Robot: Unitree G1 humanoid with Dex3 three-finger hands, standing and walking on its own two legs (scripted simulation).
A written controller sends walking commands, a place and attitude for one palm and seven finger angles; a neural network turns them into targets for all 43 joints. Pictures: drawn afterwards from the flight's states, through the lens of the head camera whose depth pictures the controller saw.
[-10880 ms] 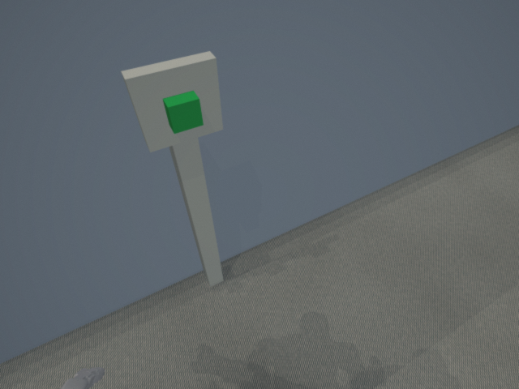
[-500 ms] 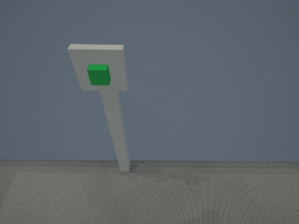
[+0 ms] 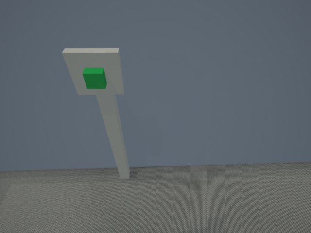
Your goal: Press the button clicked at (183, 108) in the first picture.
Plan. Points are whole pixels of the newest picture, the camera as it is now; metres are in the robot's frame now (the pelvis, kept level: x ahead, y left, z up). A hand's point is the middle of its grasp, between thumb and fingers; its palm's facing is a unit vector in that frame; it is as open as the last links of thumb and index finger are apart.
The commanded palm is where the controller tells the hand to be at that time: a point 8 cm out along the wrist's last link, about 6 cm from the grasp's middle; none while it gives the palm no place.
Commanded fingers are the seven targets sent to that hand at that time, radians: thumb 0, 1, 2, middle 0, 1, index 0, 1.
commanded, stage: look again from close up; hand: left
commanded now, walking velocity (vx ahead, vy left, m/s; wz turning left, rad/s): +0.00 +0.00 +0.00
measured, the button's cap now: (95, 78) +0.54 +0.22 +0.10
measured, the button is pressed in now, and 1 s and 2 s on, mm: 0 0 0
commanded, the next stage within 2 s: shuffle to correct the standing spot in 0.46 s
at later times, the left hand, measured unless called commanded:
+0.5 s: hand out of the picture -0.01 +0.21 -0.19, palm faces +0.05 -0.98 -0.19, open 7.4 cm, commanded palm none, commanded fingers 0.00 0.90 0.90 -0.20 -0.30 -0.20 -0.30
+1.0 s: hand out of the picture -0.03 +0.17 -0.19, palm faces +0.07 -0.99 -0.13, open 7.4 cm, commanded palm none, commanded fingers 0.00 0.90 0.90 -0.20 -0.30 -0.20 -0.30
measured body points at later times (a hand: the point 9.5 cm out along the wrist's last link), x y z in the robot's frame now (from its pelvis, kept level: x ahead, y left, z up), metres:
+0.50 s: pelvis -0.01 +0.03 -0.01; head -0.02 +0.04 +0.44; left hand -0.01 +0.26 -0.17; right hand +0.04 -0.21 -0.15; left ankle +0.04 +0.12 -0.74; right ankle +0.00 -0.11 -0.74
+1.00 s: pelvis +0.04 +0.01 -0.01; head +0.04 +0.04 +0.44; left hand -0.03 +0.22 -0.18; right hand +0.03 -0.21 -0.16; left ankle +0.04 +0.12 -0.74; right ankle +0.00 -0.11 -0.74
